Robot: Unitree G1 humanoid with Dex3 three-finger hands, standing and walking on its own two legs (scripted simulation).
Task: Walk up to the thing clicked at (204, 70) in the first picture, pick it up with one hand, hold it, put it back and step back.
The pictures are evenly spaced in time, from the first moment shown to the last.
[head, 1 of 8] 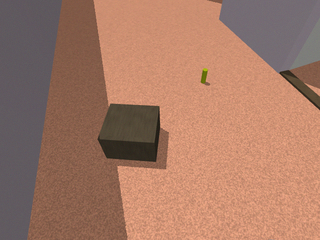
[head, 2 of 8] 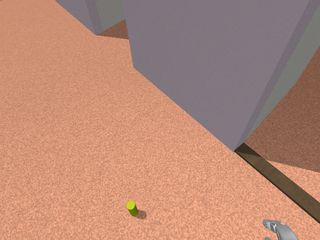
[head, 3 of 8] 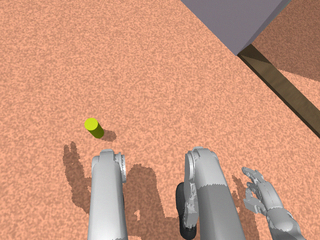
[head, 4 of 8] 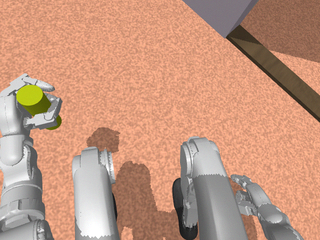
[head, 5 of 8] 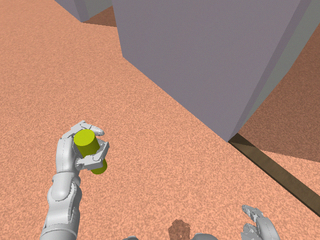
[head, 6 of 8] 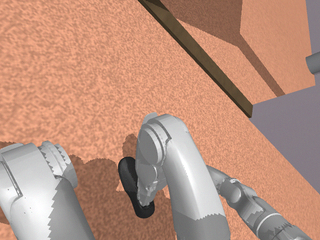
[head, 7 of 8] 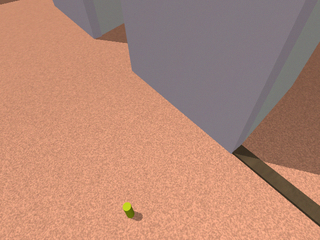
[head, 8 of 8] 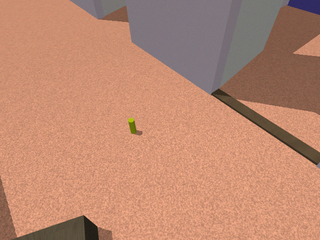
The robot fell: no
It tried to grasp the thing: yes
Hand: left
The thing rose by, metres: 0.70
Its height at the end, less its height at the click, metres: +0.00
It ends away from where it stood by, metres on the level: 0.02
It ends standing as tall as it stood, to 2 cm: yes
